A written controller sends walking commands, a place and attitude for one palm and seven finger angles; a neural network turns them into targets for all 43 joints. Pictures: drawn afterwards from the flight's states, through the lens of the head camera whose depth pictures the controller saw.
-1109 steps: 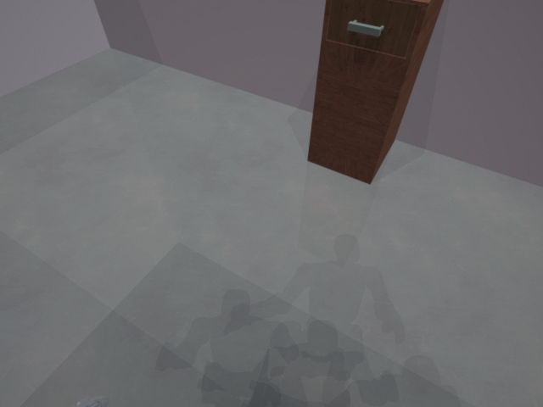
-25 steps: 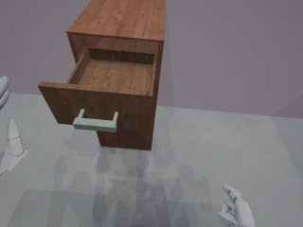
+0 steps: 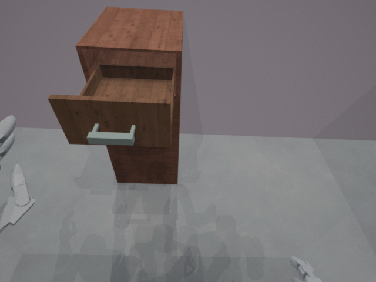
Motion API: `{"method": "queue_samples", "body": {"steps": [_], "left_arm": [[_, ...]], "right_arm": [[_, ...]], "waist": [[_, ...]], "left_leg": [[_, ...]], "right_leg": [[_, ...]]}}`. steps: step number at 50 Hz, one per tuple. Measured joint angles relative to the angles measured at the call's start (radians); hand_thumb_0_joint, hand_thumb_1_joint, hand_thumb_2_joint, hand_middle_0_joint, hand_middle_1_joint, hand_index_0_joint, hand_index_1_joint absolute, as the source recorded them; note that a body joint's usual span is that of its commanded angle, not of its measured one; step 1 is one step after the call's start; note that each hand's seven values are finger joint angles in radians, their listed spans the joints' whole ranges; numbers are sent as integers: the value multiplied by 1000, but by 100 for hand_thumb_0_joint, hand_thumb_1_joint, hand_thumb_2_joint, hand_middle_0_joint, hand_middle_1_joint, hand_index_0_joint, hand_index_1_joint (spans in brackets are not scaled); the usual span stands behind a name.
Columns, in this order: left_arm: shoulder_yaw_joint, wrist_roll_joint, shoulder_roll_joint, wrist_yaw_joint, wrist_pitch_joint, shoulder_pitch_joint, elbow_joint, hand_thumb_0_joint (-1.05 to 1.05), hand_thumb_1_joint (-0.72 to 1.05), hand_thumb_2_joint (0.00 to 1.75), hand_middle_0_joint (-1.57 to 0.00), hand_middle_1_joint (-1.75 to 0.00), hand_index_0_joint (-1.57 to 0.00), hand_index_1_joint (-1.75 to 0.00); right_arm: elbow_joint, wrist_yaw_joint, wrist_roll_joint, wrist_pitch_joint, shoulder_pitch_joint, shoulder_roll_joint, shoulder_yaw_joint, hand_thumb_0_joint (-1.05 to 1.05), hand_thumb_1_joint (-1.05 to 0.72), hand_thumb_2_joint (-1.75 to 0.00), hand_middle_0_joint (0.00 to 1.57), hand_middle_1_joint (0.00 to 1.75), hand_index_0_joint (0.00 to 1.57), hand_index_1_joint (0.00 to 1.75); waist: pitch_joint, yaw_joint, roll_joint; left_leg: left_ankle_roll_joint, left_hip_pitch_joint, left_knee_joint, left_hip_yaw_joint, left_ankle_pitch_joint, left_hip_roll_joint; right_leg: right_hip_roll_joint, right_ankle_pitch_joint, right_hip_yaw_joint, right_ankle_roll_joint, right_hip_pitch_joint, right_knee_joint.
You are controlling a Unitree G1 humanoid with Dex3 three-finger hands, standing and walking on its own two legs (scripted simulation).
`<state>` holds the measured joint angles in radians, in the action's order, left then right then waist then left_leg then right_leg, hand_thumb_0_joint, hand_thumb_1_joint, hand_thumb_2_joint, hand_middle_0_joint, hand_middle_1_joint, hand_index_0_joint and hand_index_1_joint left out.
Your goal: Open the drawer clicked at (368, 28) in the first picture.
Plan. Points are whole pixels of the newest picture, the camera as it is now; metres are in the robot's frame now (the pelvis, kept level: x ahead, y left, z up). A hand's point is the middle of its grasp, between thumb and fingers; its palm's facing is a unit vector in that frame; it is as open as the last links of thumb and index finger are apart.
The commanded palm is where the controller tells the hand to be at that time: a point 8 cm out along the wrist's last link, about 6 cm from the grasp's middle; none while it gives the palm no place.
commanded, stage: stop stepping back and stand still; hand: left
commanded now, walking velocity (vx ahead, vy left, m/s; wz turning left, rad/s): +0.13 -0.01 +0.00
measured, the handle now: (113, 133) +0.51 +0.23 +0.00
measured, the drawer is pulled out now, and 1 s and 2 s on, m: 0.30 0.30 0.30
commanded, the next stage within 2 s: let the arm hang, fingers relaxed in 0.38 s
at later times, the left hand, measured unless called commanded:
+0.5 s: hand (18, 211) +0.18 +0.25 +0.17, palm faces +0.39 -0.80 -0.46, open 7.4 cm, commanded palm none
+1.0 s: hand out of the picture -0.07 +0.21 -0.17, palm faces +0.01 -0.98 -0.21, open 7.3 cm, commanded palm none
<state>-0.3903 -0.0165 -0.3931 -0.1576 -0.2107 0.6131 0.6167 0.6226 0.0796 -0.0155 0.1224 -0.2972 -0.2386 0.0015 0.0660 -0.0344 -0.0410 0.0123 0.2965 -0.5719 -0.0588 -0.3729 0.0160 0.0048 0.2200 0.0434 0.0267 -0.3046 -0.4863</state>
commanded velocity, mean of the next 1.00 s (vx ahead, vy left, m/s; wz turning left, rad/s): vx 0.01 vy -0.01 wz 0.00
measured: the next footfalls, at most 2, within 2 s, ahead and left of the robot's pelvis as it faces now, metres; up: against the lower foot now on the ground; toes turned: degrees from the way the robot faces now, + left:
left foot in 0.02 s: +0.03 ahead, +0.12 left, +0.00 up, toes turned +3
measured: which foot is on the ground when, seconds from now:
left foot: up 0.00-0.00, down 0.02-1.00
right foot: down 0.00-1.00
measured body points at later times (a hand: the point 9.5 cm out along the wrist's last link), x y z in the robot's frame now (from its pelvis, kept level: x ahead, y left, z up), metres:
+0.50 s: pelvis -0.01 +0.01 +0.00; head -0.02 +0.01 +0.45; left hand +0.16 +0.29 +0.20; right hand +0.15 -0.21 -0.08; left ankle -0.01 +0.12 -0.74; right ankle +0.02 -0.10 -0.74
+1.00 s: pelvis -0.03 +0.01 +0.00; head +0.00 +0.02 +0.45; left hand -0.06 +0.26 -0.15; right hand -0.05 -0.27 -0.14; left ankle -0.01 +0.12 -0.74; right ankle +0.02 -0.10 -0.74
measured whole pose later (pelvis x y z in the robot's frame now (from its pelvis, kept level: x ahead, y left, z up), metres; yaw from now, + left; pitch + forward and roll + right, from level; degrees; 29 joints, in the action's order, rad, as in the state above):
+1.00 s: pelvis -0.03 +0.01 +0.00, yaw +1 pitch -2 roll +0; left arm 0.00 0.01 -0.24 0.00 0.03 0.30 -1.14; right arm 1.12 0.02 -0.02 -0.02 -0.32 -0.25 0.00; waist -0.09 0.01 -0.02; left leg 0.01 0.20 -0.42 -0.03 -0.20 0.01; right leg 0.00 0.14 0.06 0.02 -0.21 -0.38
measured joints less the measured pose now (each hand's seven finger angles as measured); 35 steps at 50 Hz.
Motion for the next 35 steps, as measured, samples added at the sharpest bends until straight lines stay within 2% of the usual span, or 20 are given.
{"method": "queue_samples", "body": {"steps": [1, 3, 6, 8, 14, 20, 24, 25, 26, 29, 32, 35], "left_arm": [[4, 0, 4, -1, -4, 1, 2, 1, 89, 90, -21, -30, -21, -30], [1, -2, -1, -3, -11, -7, -7, 1, 89, 90, -21, -30, -21, -30], [-16, 5, -12, -8, -14, 15, -23, 1, 89, 90, -21, -30, -21, -30], [-25, 8, -20, -12, -16, 18, -29, 1, 89, 90, -21, -30, -21, -30], [-6, 5, 10, -4, -36, -19, -36, 1, 89, 90, -21, -30, -21, -30], [10, 2, 31, 3, -39, -24, -49, 1, 89, 90, -21, -30, -21, -30], [4, 5, 19, 7, -39, -35, -66, 1, 89, 90, -21, -30, -21, -30], [25, 17, 11, 21, -50, -65, -120, 1, 89, 90, -21, -30, -21, -30], [66, 31, 1, 48, -30, -118, -216, 0, 89, 90, -21, -30, -21, -30], [199, 51, 12, 115, 114, -274, -604, 0, 90, 90, -20, -30, -20, -30], [293, 59, 59, 148, 226, -357, -984, 0, 90, 90, -20, -30, -20, -30], [369, 57, 108, 168, 270, -371, -1254, 0, 91, 90, -20, -30, -20, -30]], "right_arm": [[-3, 5, -2, 8, -14, -17, 10, 1, -90, -90, 21, 30, 21, 30], [8, 11, 1, 13, -17, -22, 24, 1, -90, -90, 21, 30, 21, 30], [13, 13, -1, 21, -26, -14, 22, 1, -90, -90, 20, 30, 20, 30], [15, 11, -1, 30, -29, -1, 15, 1, -90, -90, 20, 30, 20, 30], [38, -15, 2, 32, 1, 21, 0, 1, -90, -90, 21, 30, 20, 30], [32, -14, 1, 24, 37, 42, -16, 1, -90, -90, 21, 30, 21, 30], [-2, -13, 0, 36, 56, 58, -29, 1, -90, -90, 21, 30, 21, 30], [17, -31, 4, 57, 67, 51, -24, 1, -90, -90, 21, 30, 21, 30], [45, -53, 6, 57, 84, 35, -16, 1, -90, -90, 21, 30, 21, 30], [130, -82, 1, -11, 150, -15, -5, 1, -90, -90, 21, 30, 21, 30], [181, -85, -4, -67, 186, -39, -3, 1, -90, -90, 21, 30, 21, 30], [212, -84, -5, -99, 175, -50, 0, 1, -90, -90, 21, 30, 21, 30]], "waist": [[2, -8, 17], [-24, -11, 2], [-29, -13, -7], [-34, -14, -3], [-36, 4, 37], [-37, 16, 28], [-45, 24, 19], [-42, 27, 29], [-36, 35, 43], [-20, 46, 77], [-37, 30, 91], [-73, 7, 73]], "left_leg": [[12, -30, 68, 15, 19, 8], [6, -28, 66, 13, 112, -5], [-4, -32, 48, 4, 105, -11], [-9, -34, 34, 8, 95, -8], [-3, -4, -46, 27, 27, 9], [2, -55, 42, 8, 98, -8], [7, -62, 79, 1, 116, -19], [8, -46, 69, 8, 116, -20], [10, -27, 51, 14, 113, -24], [18, 11, -1, 13, 95, -40], [16, 13, -31, 9, 81, -35], [7, -7, -24, 11, 86, -28]], "right_leg": [[-7, 6, 14, -3, -13, -16], [7, 32, 10, -11, -25, -63], [13, 97, -1, -20, -30, -104], [11, 49, 4, -15, -17, -89], [-13, 31, 17, 10, -7, -77], [-1, 10, 2, -10, 24, -36], [10, 0, -5, -18, 19, -22], [11, -3, 1, -20, 6, -32], [15, 0, 3, -22, -11, -51], [31, 37, -7, -23, -51, -113], [26, 47, -12, -22, -55, -142], [19, 40, -10, -13, -33, -129]]}}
